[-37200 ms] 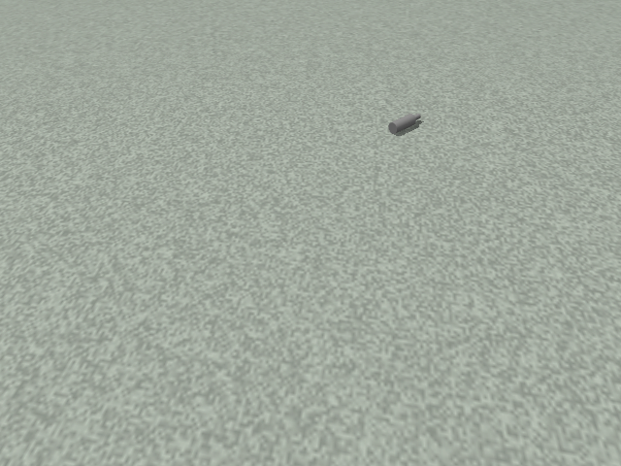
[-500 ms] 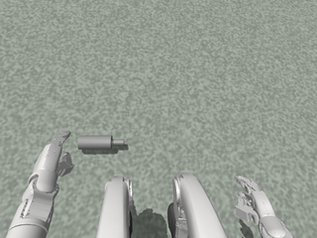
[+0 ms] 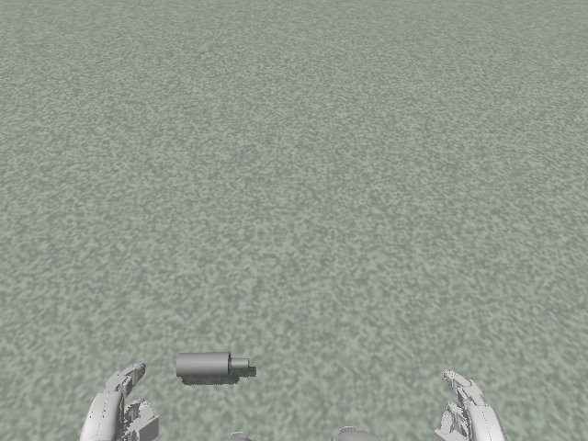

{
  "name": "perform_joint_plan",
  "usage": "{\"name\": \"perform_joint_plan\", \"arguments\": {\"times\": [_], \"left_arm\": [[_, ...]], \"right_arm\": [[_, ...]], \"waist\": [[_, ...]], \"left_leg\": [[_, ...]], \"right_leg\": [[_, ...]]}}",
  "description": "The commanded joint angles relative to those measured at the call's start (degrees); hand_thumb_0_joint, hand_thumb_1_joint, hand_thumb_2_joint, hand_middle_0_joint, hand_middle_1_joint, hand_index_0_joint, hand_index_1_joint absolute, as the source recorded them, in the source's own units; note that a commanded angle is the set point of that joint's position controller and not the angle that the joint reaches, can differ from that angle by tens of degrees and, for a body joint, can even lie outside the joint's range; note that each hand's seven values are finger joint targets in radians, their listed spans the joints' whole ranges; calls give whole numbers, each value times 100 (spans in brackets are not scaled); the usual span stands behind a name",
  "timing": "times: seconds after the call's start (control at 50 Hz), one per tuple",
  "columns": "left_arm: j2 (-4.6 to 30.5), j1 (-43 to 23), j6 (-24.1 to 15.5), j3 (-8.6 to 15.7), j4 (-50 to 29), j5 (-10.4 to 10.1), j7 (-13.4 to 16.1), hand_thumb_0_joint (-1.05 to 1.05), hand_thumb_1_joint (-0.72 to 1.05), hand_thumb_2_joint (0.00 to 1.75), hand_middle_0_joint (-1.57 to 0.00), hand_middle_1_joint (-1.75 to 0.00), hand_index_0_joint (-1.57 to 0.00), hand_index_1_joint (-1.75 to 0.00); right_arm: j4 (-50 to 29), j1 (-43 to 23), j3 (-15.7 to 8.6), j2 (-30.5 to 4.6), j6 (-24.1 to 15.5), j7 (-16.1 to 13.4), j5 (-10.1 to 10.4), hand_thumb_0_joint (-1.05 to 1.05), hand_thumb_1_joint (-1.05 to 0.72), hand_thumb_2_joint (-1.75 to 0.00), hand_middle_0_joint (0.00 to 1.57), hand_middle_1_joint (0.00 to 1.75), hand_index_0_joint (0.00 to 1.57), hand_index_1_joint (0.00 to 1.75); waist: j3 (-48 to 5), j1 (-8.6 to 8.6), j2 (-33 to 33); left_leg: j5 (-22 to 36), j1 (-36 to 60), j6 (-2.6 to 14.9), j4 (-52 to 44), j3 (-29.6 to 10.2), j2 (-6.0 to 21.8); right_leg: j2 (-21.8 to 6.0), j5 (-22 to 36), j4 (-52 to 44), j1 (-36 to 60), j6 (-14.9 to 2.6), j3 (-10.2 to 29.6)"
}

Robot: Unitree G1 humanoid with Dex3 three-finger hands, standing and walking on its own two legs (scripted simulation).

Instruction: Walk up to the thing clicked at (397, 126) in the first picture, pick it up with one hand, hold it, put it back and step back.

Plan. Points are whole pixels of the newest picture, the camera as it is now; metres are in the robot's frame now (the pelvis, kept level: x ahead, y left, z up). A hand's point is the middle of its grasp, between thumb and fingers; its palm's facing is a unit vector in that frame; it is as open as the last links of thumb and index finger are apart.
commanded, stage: home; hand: left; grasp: from above
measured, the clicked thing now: (213, 364) +0.45 +0.20 -0.66
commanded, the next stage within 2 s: none
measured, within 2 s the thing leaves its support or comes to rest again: neither
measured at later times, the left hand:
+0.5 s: hand out of the picture +0.17 +0.18 -0.03, palm faces +0.06 -0.98 -0.19, open 7.4 cm
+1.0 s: hand (148, 434) +0.18 +0.18 -0.02, palm faces +0.05 -0.98 -0.19, open 7.4 cm
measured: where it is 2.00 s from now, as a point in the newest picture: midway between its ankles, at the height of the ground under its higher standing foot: outside the picture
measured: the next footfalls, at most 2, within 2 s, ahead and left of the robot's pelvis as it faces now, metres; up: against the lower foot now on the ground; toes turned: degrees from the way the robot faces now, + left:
none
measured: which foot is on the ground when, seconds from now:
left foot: down 0.00-1.00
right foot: down 0.00-1.00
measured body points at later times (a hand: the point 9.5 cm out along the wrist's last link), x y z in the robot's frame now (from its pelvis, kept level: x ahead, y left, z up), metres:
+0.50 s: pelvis +0.01 +0.00 +0.02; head +0.03 +0.01 +0.47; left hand +0.16 +0.23 -0.01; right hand +0.19 -0.24 -0.03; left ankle +0.01 +0.11 -0.66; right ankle +0.01 -0.12 -0.66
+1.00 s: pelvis +0.02 +0.00 +0.02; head +0.03 +0.00 +0.47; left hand +0.17 +0.23 -0.01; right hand +0.18 -0.25 -0.04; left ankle +0.01 +0.11 -0.66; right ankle +0.01 -0.12 -0.66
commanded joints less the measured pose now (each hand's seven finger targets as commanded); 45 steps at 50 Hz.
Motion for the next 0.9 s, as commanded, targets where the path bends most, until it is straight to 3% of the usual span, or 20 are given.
{"name": "perform_joint_plan", "arguments": {"times": [0.0,0.12,0.24,0.42,0.76,0.8,0.88], "left_arm": [[530,468,-140,223,-1485,48,3,0,90,90,-20,-30,-20,-30],[469,799,-85,192,-1689,76,-122,0,90,90,-20,-30,-20,-30],[514,541,-73,148,-1608,139,-248,0,90,90,-20,-30,-20,-30],[586,521,-139,229,-1723,185,-254,0,90,90,-20,-30,-20,-30],[561,610,-178,212,-1671,142,-237,0,90,90,-20,-30,-20,-30],[566,645,-172,206,-1665,151,-253,0,90,90,-20,-30,-20,-30],[555,626,-151,199,-1614,151,-251,0,90,90,-20,-30,-20,-30]], "right_arm": [[-936,-206,-337,-671,-422,-165,-40,0,-90,-90,20,30,20,30],[-1052,-224,-385,-690,-567,-207,-100,0,-90,-90,20,30,20,30],[-1029,-296,-390,-751,-715,-208,-139,0,-90,-90,20,30,20,30],[-980,-396,-386,-761,-834,-169,-177,0,-90,-90,20,30,20,30],[-906,-391,-399,-758,-827,-183,-169,0,-90,-90,20,30,20,30],[-870,-342,-420,-771,-833,-183,-183,0,-90,-90,20,30,20,30],[-890,-371,-415,-776,-808,-167,-178,0,-90,-90,20,30,20,30]], "waist": [[-877,129,179],[-353,108,-76],[27,108,-183],[-155,227,100],[-294,246,-70],[-436,219,25],[-266,223,-38]], "left_leg": [[1986,1463,52,-1344,65,-70],[1699,1550,116,-1632,50,-74],[1337,1500,136,-1698,112,-102],[1332,1615,94,-1731,121,-120],[1670,1640,97,-1602,125,-100],[1917,1742,68,-1597,113,-87],[1774,1636,86,-1599,126,-99]], "right_leg": [[42,1708,-1138,1180,-91,-15],[43,1456,-1486,1284,-51,-63],[-15,1155,-1614,1221,-6,-34],[-30,1162,-1566,1347,-21,-15],[-35,1496,-1505,1463,-6,12],[-26,1658,-1422,1502,-26,11],[-30,1574,-1474,1469,-9,13]]}}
